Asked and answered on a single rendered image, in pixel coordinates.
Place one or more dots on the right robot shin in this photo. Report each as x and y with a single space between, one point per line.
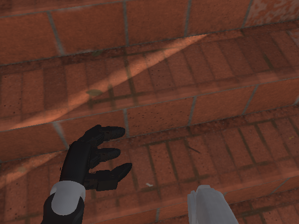
205 187

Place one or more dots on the left robot forearm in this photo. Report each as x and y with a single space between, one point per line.
65 205

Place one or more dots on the robot left hand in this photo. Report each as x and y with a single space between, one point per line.
84 155

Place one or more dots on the robot right thigh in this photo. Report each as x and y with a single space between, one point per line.
208 206

